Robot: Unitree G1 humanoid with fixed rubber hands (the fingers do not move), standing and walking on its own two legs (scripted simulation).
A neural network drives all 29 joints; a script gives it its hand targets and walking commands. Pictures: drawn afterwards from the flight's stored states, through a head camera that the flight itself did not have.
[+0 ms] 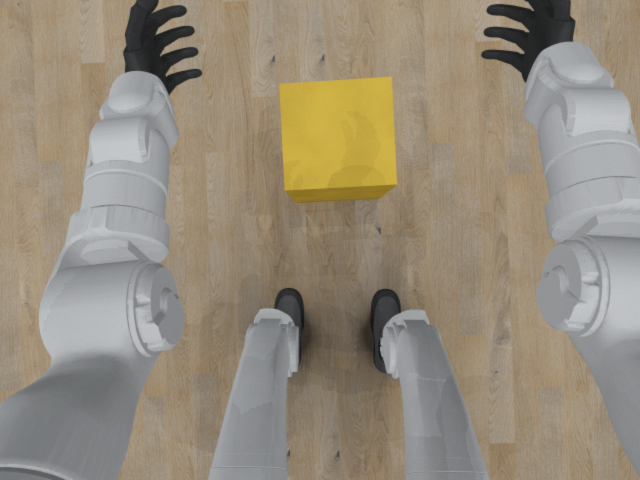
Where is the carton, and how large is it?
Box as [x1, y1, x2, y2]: [279, 77, 396, 202]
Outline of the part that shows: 391,77 279,84 284,188 285,191 296,202 379,198 396,184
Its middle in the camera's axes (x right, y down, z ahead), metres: +0.04 -0.20 +0.84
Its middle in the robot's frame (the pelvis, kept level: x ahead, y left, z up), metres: +0.55 +0.01 -0.53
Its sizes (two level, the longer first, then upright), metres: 0.210 0.200 0.250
